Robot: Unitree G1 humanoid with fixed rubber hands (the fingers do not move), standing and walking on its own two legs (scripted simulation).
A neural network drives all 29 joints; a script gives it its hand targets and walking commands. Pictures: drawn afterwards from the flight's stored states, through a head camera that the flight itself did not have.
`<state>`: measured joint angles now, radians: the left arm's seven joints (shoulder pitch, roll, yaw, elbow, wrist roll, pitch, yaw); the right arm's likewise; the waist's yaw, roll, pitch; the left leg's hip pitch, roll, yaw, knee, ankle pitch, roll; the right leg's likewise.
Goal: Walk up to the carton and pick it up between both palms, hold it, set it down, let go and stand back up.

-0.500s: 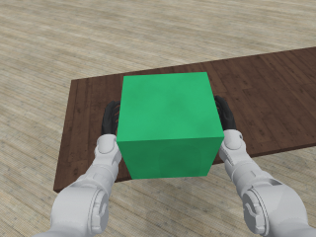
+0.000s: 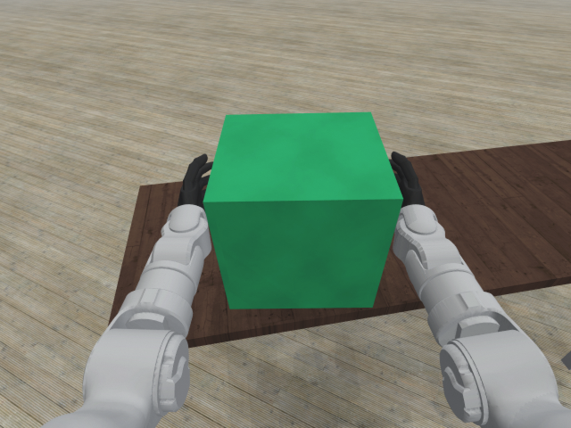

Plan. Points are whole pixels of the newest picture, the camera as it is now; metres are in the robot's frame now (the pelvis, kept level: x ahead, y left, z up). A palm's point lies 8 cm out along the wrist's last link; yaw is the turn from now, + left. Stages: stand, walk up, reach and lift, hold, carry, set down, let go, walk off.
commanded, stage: reach and lift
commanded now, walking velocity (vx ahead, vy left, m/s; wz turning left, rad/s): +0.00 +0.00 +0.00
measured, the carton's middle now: (299, 211) +0.43 +0.01 +0.13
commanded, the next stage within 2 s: hold in 1.48 s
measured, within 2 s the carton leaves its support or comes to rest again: neither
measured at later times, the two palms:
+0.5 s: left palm (175, 220) +0.38 +0.19 +0.16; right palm (401, 217) +0.38 -0.13 +0.16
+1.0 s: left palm (182, 202) +0.38 +0.17 +0.19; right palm (414, 201) +0.39 -0.14 +0.18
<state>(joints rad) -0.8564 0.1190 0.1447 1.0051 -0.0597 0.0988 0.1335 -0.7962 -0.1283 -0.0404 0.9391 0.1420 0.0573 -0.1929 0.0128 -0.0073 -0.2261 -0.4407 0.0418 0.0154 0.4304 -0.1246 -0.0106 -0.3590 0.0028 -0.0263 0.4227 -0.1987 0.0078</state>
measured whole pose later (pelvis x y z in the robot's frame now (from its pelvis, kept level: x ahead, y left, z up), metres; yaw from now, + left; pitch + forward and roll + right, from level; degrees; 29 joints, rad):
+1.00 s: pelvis +0.02 +0.00 +0.01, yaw +1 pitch -4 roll -1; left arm -0.61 0.01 0.27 0.31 0.18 0.59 0.04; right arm -0.67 -0.10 0.01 0.59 0.23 0.33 -0.21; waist -0.06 -0.02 -0.07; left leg -0.14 0.03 0.01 0.36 -0.15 -0.01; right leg -0.03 -0.01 -0.04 0.30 -0.20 0.02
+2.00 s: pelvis +0.00 +0.00 +0.01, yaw +2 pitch -6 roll -1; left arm -0.69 0.04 0.30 0.26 0.23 0.72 0.00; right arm -0.74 -0.08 -0.04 0.59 0.23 0.41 -0.22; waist -0.06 -0.05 -0.06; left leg -0.12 0.03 0.00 0.36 -0.12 -0.01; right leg -0.01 -0.01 -0.05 0.31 -0.18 0.01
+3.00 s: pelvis +0.02 +0.00 +0.01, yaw +1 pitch -7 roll -1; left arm -0.61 0.01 0.29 0.13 0.23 0.76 0.00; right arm -0.67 -0.11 0.02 0.46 0.28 0.44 -0.25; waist -0.07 -0.03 -0.04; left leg -0.09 0.03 0.00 0.36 -0.15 -0.02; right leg 0.03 0.00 -0.04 0.29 -0.20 0.01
